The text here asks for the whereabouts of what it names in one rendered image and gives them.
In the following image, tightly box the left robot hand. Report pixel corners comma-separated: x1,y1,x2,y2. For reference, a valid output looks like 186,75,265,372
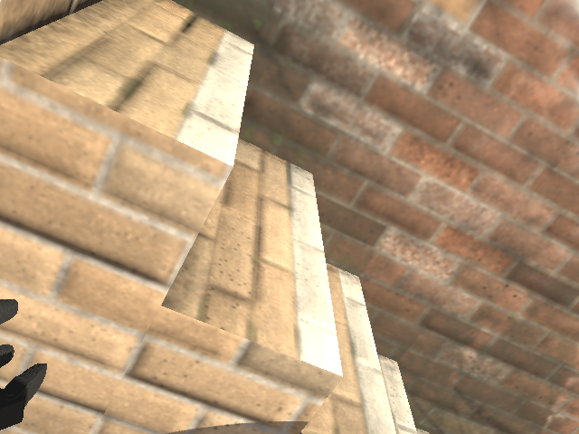
0,299,47,430

